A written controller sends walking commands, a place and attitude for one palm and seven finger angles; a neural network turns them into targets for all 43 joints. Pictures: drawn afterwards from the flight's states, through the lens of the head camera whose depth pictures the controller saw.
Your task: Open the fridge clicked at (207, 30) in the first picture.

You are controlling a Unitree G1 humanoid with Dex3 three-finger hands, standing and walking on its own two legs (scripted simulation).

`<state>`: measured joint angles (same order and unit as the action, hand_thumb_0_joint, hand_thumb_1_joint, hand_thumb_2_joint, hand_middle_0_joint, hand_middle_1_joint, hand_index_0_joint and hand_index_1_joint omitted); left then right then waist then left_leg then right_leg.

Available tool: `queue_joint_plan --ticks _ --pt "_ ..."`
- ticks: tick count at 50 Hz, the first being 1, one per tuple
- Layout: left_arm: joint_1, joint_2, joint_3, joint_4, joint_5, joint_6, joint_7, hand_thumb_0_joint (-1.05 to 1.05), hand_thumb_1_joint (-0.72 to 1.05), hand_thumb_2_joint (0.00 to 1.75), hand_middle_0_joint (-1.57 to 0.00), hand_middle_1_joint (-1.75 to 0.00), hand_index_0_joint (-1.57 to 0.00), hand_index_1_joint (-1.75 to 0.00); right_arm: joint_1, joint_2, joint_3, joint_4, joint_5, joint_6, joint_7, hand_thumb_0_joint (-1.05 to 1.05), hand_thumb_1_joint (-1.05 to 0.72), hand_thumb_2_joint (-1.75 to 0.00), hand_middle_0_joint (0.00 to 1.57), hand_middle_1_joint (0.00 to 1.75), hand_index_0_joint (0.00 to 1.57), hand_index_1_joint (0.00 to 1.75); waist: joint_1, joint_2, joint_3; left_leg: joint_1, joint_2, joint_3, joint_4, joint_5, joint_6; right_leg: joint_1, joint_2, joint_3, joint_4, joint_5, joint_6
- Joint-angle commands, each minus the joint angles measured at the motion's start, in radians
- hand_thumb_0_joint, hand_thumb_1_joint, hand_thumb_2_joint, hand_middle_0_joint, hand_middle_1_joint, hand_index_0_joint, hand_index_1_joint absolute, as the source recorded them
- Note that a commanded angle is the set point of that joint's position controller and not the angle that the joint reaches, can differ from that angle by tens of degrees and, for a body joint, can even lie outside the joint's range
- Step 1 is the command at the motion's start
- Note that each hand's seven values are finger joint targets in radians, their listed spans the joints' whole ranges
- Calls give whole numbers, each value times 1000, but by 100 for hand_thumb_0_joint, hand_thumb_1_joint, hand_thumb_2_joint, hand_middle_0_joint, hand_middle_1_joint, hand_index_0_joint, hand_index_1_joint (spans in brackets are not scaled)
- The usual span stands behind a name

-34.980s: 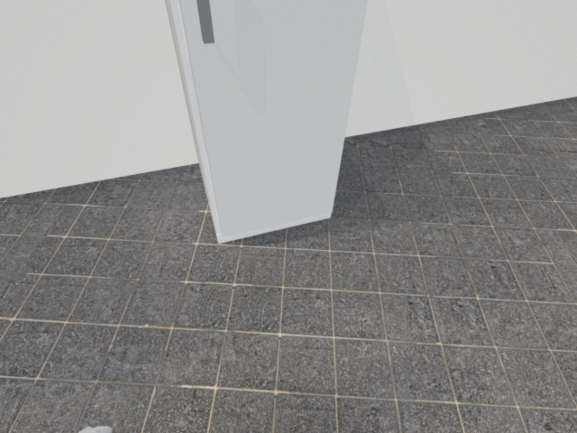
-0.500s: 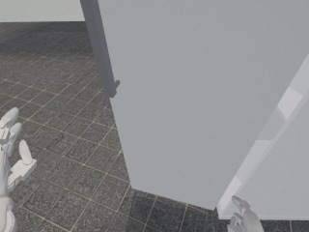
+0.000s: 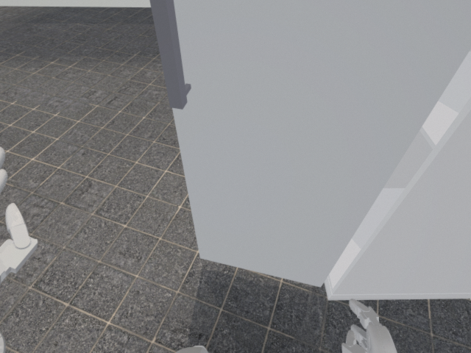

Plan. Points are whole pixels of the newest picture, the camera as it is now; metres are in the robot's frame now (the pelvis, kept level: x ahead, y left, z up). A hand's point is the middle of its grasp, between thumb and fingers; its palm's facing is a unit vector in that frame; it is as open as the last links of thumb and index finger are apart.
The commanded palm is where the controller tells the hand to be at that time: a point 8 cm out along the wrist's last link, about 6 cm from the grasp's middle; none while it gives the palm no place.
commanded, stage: step back with the hand held close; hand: left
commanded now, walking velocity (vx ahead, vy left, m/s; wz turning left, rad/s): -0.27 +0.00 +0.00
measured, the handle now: (172, 26) +0.54 +0.15 +0.29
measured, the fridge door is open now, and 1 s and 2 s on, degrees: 75 75 75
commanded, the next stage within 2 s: stop stepping back and stand still in 0.44 s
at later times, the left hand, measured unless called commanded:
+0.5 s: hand out of the picture +0.11 +0.27 +0.18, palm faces +0.50 -0.78 -0.38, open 7.4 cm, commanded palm +0.03 +0.32 +0.20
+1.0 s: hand out of the picture +0.04 +0.29 +0.17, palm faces +0.45 -0.80 -0.39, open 7.4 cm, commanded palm -0.03 +0.32 +0.20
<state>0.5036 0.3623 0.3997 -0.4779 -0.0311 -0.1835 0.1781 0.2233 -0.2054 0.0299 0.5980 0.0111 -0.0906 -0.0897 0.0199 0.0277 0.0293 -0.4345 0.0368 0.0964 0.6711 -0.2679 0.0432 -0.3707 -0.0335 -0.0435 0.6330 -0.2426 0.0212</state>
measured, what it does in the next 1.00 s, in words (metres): walks backwards: left foot, then right foot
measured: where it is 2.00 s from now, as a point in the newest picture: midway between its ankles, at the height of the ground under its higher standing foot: outside the picture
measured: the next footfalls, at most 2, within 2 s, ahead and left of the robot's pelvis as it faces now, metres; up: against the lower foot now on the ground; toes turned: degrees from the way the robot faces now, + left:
left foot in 0.48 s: +0.03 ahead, +0.13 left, +0.00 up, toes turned +5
right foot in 0.70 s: -0.14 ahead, -0.10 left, +0.00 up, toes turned -1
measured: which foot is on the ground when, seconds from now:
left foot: down 0.00-0.34, up 0.36-0.46, down 0.48-0.72, up 0.74-0.84, down 0.86-1.00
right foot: down 0.00-0.48, up 0.50-0.68, down 0.70-1.00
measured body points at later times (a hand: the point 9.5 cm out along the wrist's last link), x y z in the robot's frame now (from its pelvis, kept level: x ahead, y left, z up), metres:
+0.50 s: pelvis -0.09 +0.01 -0.01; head -0.09 +0.04 +0.44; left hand +0.07 +0.31 +0.20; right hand +0.09 -0.22 -0.07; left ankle -0.01 +0.13 -0.72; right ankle +0.01 -0.13 -0.72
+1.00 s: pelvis -0.17 +0.02 +0.01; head -0.20 +0.04 +0.46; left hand +0.01 +0.33 +0.20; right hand -0.04 -0.23 -0.06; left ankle -0.10 +0.12 -0.72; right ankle -0.18 -0.10 -0.72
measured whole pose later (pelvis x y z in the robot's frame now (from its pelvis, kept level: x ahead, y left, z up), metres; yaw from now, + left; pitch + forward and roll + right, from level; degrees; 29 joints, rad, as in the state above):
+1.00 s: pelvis -0.17 +0.02 +0.01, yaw -1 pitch -2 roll -1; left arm 0.51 0.39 0.40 -0.41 -0.03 -0.18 0.17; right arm 0.28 -0.22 0.01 0.66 0.00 -0.12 -0.09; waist -0.03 -0.01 -0.04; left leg -0.33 0.02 0.04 0.53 -0.19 0.03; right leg -0.22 0.02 0.00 0.57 -0.38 -0.01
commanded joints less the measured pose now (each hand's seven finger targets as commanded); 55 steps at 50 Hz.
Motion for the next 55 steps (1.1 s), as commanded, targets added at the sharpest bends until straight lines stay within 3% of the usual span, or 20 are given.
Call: queue_joint_plan --ticks 1,4,8,11,14,16,17,18,22,24,26,28,33,35,36,40,44,47,51,55 --pt "-102 224 134 -230 0 -78 32 0 90 90 -20 -30 -20 -30 -78 -121 -54 -123 -17 -59 -15 0 -90 -90 20 30 20 30 -21 -100 -84 45 39 -112 -74 -182 -20 -68 -168 253 -258 -157 -104" --pt "-96 209 129 -224 1 -88 38 0 90 90 -20 -30 -20 -30 -87 -125 -51 -125 -14 -66 -19 0 -90 -90 20 30 20 30 -19 -7 -101 26 76 -165 -174 -201 -3 -34 -96 162 -177 -150 -65" --pt "-52 190 155 -201 13 -106 31 0 90 90 -20 -30 -20 -30 -100 -153 -66 -159 -8 -85 -25 0 -90 -90 20 30 20 30 4 208 -104 -263 216 -320 -465 -495 54 250 62 10 132 -135 -15" --pt "-3 211 166 -189 -2 -115 16 0 90 90 -20 -30 -20 -30 -95 -144 -77 -161 -8 -97 -14 0 -90 -90 20 30 20 30 6 171 -115 -183 218 -295 -445 -392 45 211 69 25 102 -173 -28" --pt "-35 194 129 -218 -4 -115 10 0 90 90 -20 -30 -20 -30 -93 -136 -75 -149 -13 -92 -2 0 -90 -90 20 30 20 30 -9 72 -81 -121 120 -184 -301 -359 -6 117 6 131 -133 -230 -79" --pt "-87 243 143 -263 2 -103 20 0 90 90 -20 -30 -20 -30 -93 -118 -77 -137 -17 -84 -2 0 -90 -90 20 30 20 30 -8 -146 -70 26 7 -86 14 -248 -63 -123 -186 396 -361 -379 -161" --pt "-111 250 134 -276 7 -97 28 0 90 90 -20 -30 -20 -30 -78 -101 -69 -112 -24 -78 1 0 -90 -90 20 30 20 30 -11 -220 -83 100 -26 -65 190 -151 -74 -188 -296 467 -411 -251 -203" --pt "-106 251 135 -255 11 -89 34 0 90 90 -20 -30 -20 -30 -86 -96 -62 -106 -34 -70 4 0 -90 -90 20 30 20 30 -7 -224 -99 100 -23 -79 283 -156 -68 -179 -312 428 -389 -74 -208" --pt "-136 234 127 -245 14 -85 30 0 90 90 -20 -30 -20 -30 -92 -114 -58 -95 -21 -60 -7 0 -90 -90 20 30 20 30 -28 -71 -67 133 17 -110 -136 -71 -40 -107 -144 196 -158 88 -81" --pt "-94 217 156 -252 12 -101 27 0 90 90 -20 -30 -20 -30 -119 -151 -76 -137 -21 -70 -24 0 -90 -90 20 30 20 30 -8 294 -104 -93 289 -376 -386 -10 87 47 70 55 225 -118 7" --pt "-14 230 175 -213 -7 -120 6 0 90 90 -20 -30 -20 -30 -101 -139 -98 -130 -16 -100 -10 0 -90 -90 20 30 20 30 -13 247 -163 -193 350 -428 -501 -320 116 107 127 105 542 -241 3" --pt "-14 191 152 -260 -20 -114 -5 0 90 90 -20 -30 -20 -30 -103 -135 -98 -118 -21 -112 6 0 -90 -90 20 30 20 30 -11 173 -130 -92 297 -351 -424 -195 122 18 91 109 492 -247 2" --pt "-32 200 116 -336 -17 -82 7 0 90 90 -20 -30 -20 -30 -79 -124 -78 -136 -13 -123 20 0 -90 -90 20 30 20 30 -15 200 -136 35 135 -181 -369 -333 -18 203 76 1 -173 -247 -56" --pt "-79 254 146 -287 -14 -63 14 0 90 90 -20 -30 -20 -30 -80 -107 -77 -140 -24 -97 18 0 -90 -90 20 30 20 30 -32 -107 -68 85 2 -69 28 -146 -78 1 -184 392 -435 -337 -187" --pt "-149 281 158 -294 -16 -64 23 0 90 90 -20 -30 -20 -30 -88 -120 -67 -119 -35 -98 14 0 -90 -90 20 30 20 30 -23 -130 -64 97 -7 -90 131 -79 -78 -63 -277 458 -466 -249 -222" --pt "-88 207 110 -126 -14 -40 17 0 90 90 -20 -30 -20 -30 -79 -115 -59 -85 -10 -86 -1 0 -90 -90 20 30 20 30 -39 -112 -49 158 -2 -91 -45 -24 -41 -14 -149 230 -314 -118 -120" --pt "-82 215 112 -126 -11 -66 5 0 90 90 -20 -30 -20 -30 -98 -147 -70 -106 3 -87 -7 0 -90 -90 20 30 20 30 -22 -20 -58 176 79 -176 -250 -117 2 42 -40 156 -247 -150 -63" --pt "-61 204 109 -189 7 -77 5 0 90 90 -20 -30 -20 -30 -109 -143 -57 -108 -16 -91 -10 0 -90 -90 20 30 20 30 -22 232 -21 20 161 -354 -530 -518 21 117 75 16 -55 -204 -31" --pt "-72 216 111 -211 7 -70 6 0 90 90 -20 -30 -20 -30 -94 -141 -70 -119 -22 -98 -10 0 -90 -90 20 30 20 30 -19 164 -54 1 127 -258 -493 -425 -3 222 78 -6 -123 -157 -44" --pt "-38 215 123 -197 -3 -62 10 0 90 90 -20 -30 -20 -30 -81 -129 -72 -109 -27 -93 -5 0 -90 -90 20 30 20 30 -28 42 -76 77 60 -157 -310 -277 -15 149 6 99 -245 -209 -88"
